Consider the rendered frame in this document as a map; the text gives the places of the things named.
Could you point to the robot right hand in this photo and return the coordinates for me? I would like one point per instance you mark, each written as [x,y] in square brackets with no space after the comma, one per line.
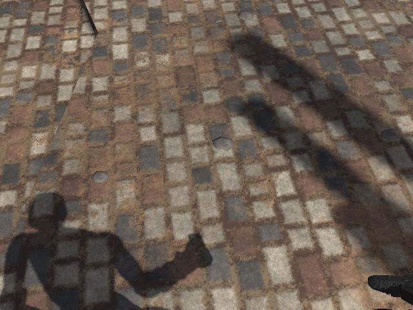
[397,286]

